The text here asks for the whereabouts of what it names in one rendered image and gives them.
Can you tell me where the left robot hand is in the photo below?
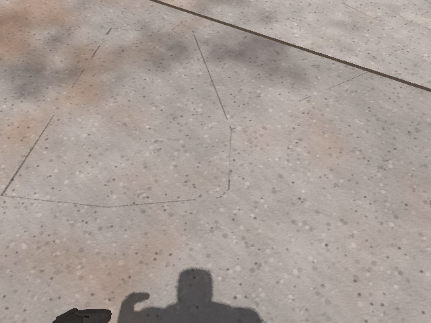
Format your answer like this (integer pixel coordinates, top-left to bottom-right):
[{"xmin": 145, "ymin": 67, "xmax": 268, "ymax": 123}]
[{"xmin": 52, "ymin": 308, "xmax": 112, "ymax": 323}]

